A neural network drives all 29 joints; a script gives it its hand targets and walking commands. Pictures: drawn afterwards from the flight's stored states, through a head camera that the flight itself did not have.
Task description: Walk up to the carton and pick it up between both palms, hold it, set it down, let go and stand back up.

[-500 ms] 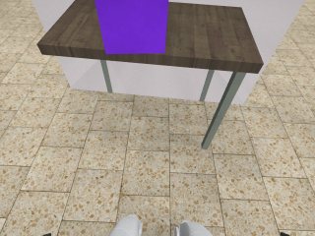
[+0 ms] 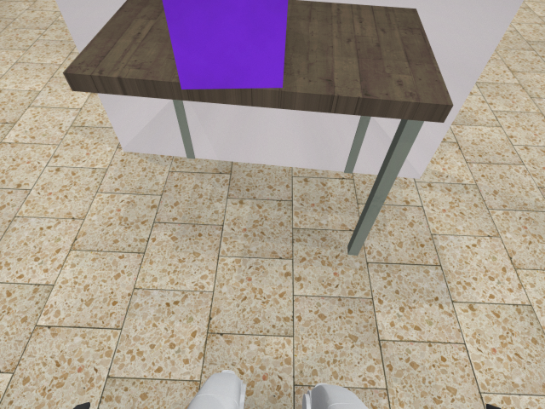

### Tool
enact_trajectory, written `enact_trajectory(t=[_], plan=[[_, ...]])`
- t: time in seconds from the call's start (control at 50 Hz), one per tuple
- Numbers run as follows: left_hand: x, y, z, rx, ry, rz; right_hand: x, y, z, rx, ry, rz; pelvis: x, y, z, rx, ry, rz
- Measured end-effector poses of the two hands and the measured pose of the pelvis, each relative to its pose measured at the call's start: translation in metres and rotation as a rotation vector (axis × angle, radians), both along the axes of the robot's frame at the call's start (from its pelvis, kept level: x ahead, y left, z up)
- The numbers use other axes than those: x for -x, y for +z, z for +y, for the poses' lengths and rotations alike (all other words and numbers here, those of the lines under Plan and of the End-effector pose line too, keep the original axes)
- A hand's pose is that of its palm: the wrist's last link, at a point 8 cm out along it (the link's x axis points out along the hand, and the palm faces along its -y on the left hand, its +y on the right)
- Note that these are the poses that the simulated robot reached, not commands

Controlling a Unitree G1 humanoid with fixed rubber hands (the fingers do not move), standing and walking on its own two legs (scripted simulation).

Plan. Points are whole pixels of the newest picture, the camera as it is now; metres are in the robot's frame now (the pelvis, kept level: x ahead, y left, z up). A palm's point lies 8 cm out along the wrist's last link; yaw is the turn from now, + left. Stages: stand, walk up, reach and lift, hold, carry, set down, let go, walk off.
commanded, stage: walk up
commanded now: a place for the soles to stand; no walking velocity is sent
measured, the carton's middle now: (228, 1) +0.88 +0.14 +0.16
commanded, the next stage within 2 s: none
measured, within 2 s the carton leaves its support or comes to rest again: neither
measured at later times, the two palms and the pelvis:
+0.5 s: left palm out of the picture +0.04 +0.32 -0.11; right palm out of the picture +0.06 -0.33 -0.08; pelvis -0.02 +0.00 +0.00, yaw +0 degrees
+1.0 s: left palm out of the picture +0.02 +0.31 -0.11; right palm out of the picture +0.05 -0.34 -0.08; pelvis -0.03 -0.01 +0.00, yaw +0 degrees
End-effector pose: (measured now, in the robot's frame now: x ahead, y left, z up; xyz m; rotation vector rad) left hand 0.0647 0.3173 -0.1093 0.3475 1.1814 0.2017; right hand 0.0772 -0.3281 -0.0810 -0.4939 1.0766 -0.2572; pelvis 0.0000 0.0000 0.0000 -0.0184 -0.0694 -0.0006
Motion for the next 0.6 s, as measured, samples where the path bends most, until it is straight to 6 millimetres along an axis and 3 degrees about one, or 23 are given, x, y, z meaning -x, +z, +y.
enact_trajectory(t=[0.08,0.16,0.28,0.42,0.5,0.6], plan=[[-0.015,0.003,0.004,0.002,-0.009,-0.052,0.004,0.004,0.003,0.006,0.002,-0.008,0.004,0.001,0.002,0.007,0.004,-0.010],[-0.023,0.005,0.004,-0.019,-0.025,-0.082,0.009,0.006,-0.007,0.016,0.003,-0.010,0.011,-0.001,-0.006,-0.003,0.005,-0.009],[-0.001,0.005,-0.009,-0.034,-0.020,-0.037,0.014,0.002,-0.024,0.010,0.002,-0.003,0.017,-0.002,-0.022,-0.023,0.005,0.000],[0.026,0.004,-0.010,-0.018,0.008,0.017,0.013,-0.004,-0.016,-0.003,0.009,0.003,0.017,-0.001,-0.014,-0.010,0.005,0.004],[0.024,-0.001,-0.001,-0.005,0.004,0.012,0.016,-0.001,-0.004,0.002,0.004,-0.001,0.019,-0.001,-0.003,-0.001,0.003,0.001],[0.004,0.001,0.003,0.002,-0.010,-0.058,0.022,0.006,-0.001,0.015,0.003,-0.016,0.023,0.000,0.001,0.009,0.004,-0.018]])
